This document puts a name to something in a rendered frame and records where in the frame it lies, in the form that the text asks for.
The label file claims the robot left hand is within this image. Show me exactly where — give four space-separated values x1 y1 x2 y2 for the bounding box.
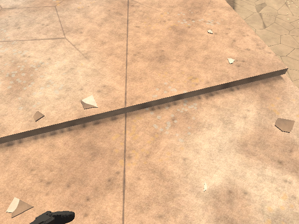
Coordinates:
30 211 75 224

